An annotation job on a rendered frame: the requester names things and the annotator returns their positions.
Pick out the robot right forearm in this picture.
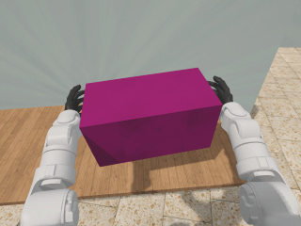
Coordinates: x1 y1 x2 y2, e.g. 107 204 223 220
219 102 300 217

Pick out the carton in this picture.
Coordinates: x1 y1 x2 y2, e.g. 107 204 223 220
79 68 223 167

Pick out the robot right hand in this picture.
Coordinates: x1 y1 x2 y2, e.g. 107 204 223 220
207 76 233 105

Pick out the robot left forearm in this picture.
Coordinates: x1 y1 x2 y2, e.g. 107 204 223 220
20 109 83 226

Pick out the table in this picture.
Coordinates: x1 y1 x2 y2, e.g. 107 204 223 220
0 104 247 206

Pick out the robot left hand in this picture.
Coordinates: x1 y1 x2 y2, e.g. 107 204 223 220
64 85 85 118

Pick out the right robot upper arm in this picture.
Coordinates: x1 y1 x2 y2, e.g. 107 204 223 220
239 181 301 226

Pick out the left robot upper arm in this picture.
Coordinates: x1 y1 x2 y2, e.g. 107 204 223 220
22 188 79 226

